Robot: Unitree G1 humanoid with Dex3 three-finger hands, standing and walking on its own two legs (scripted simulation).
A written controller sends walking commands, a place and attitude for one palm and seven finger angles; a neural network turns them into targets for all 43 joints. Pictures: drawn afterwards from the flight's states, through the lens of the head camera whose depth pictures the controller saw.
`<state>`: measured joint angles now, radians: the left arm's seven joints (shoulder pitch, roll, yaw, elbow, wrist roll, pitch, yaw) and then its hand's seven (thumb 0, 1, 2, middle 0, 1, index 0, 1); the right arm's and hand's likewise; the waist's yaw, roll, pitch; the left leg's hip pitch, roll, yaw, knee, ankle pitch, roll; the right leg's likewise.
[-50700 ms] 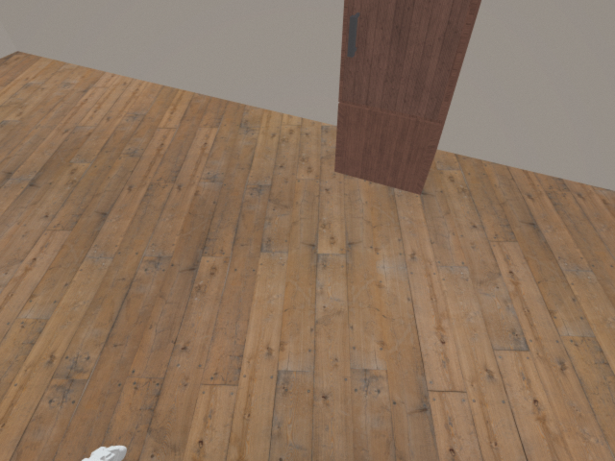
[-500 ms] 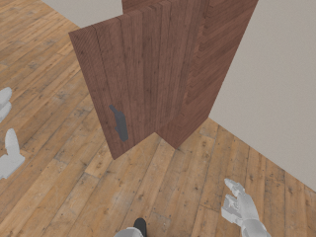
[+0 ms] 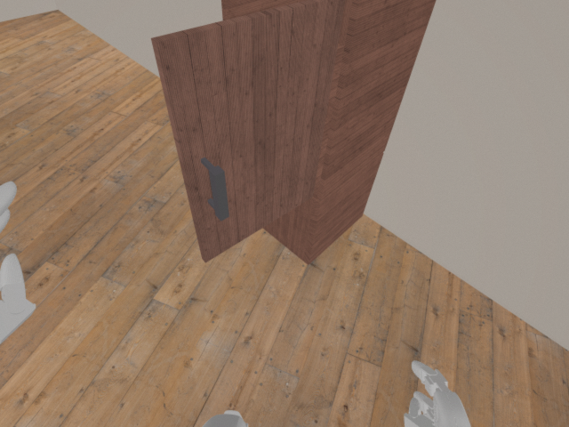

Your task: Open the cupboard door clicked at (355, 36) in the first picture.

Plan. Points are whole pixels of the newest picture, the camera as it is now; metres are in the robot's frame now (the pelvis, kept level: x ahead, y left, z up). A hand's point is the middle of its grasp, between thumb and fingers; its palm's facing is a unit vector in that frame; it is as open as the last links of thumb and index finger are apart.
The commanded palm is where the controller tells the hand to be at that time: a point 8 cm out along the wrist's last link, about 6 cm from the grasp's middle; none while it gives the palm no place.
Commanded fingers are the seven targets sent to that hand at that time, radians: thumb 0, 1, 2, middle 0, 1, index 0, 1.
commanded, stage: stop stepping back and stand still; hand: left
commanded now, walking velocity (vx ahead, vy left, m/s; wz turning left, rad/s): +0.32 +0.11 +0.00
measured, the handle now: (214, 189) +0.58 +0.18 -0.06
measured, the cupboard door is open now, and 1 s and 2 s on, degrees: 84 84 84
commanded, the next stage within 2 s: let the arm hang, fingers relaxed in 0.48 s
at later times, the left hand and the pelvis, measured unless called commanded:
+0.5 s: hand out of the picture +0.17 +0.28 +0.16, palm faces +0.44 -0.77 -0.46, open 7.4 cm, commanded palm +0.10 +0.32 +0.18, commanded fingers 0.00 0.90 0.90 -0.20 -0.30 -0.20 -0.30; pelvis -0.03 +0.01 +0.00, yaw +2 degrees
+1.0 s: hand out of the picture -0.07 +0.21 -0.18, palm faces +0.07 -0.98 -0.18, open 7.0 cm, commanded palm none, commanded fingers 0.00 0.90 0.90 -0.20 -0.30 -0.20 -0.30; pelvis -0.05 +0.03 +0.01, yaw +4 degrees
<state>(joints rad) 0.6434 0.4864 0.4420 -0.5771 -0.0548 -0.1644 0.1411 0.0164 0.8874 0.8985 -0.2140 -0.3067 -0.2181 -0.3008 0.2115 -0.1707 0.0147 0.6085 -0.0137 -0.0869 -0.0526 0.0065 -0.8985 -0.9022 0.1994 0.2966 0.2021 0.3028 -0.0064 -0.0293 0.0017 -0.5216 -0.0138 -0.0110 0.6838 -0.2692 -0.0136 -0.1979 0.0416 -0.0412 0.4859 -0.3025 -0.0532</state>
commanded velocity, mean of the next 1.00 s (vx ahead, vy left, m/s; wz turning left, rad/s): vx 0.04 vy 0.01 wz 0.00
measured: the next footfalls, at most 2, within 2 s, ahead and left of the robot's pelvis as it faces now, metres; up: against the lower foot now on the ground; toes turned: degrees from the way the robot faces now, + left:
left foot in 0.18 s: +0.02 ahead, +0.14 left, +0.00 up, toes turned +6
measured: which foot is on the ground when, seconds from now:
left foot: up 0.00-0.16, down 0.18-1.00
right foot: down 0.00-1.00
